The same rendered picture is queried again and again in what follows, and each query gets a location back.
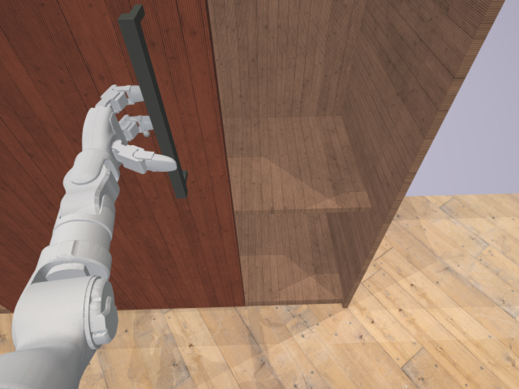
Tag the wardrobe door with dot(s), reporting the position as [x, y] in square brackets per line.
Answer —
[57, 57]

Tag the robot left upper arm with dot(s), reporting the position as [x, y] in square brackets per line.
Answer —
[58, 328]

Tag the robot left hand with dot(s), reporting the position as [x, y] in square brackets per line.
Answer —
[102, 131]

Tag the left robot forearm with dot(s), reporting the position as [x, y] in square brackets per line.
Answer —
[84, 227]

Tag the handle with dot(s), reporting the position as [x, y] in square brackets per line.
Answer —
[138, 51]

